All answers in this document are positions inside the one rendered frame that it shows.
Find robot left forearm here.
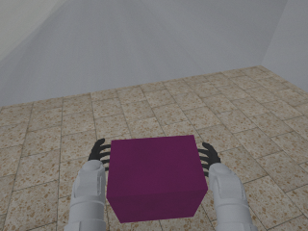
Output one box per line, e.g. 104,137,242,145
64,160,106,231

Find robot right hand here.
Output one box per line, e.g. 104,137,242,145
197,142,221,177

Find robot right forearm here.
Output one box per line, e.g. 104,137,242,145
208,163,258,231

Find carton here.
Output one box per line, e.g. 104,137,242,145
106,135,209,223

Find robot left hand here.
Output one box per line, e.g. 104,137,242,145
88,138,111,171

